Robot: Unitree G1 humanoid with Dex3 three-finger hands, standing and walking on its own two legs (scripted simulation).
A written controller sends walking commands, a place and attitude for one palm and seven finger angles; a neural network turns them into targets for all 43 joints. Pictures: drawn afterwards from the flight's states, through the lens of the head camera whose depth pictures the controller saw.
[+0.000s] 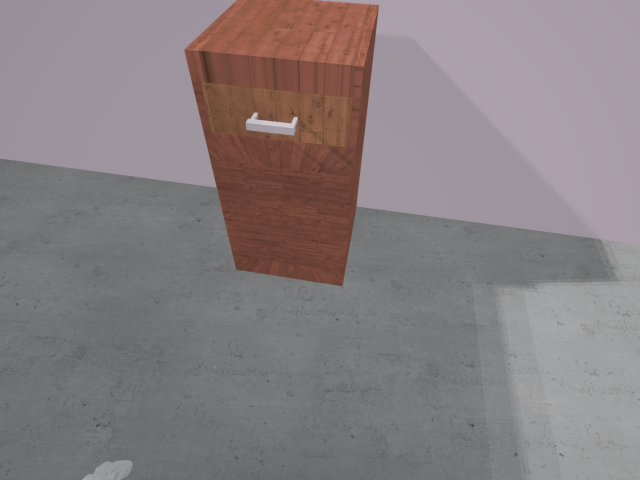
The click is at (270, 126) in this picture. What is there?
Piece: drawer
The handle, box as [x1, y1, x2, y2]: [246, 113, 297, 135]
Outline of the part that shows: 246,121 246,128 250,130 293,135 297,117 294,117 291,123 256,120 255,119 257,117 257,113 254,113 251,118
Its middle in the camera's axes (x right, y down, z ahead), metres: -0.13 -0.30 +1.00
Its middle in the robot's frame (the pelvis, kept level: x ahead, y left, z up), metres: +0.94 +0.17 -0.06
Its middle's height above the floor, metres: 0.71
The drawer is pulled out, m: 0.00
